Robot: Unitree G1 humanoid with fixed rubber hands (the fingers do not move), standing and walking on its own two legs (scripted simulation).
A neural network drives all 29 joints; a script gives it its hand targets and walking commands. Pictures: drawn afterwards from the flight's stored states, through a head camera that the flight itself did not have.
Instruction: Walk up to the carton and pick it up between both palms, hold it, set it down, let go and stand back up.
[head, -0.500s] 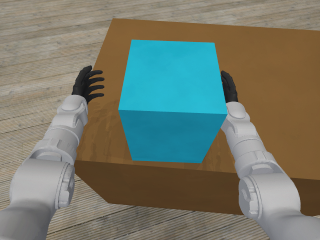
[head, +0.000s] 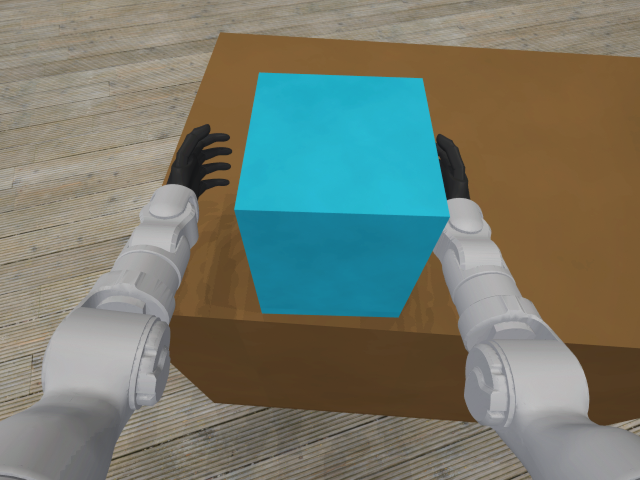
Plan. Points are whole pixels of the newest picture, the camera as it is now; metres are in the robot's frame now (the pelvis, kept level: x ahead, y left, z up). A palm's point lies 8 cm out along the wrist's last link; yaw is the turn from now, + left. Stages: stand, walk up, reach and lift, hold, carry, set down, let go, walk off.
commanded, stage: reach and lift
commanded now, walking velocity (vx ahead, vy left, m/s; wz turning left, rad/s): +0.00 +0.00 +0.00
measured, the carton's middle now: (335, 206) +0.44 -0.06 +0.05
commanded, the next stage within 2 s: none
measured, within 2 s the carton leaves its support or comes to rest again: leaves its support in 1.10 s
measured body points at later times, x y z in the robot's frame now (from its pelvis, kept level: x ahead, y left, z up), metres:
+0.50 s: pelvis +0.02 -0.01 +0.00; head +0.08 -0.02 +0.45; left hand +0.48 +0.09 +0.07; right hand +0.44 -0.20 +0.07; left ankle -0.02 +0.10 -0.75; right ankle -0.01 -0.13 -0.75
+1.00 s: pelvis +0.02 +0.00 +0.00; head +0.08 -0.01 +0.45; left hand +0.48 +0.10 +0.07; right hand +0.44 -0.20 +0.07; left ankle -0.01 +0.10 -0.75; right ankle -0.01 -0.13 -0.75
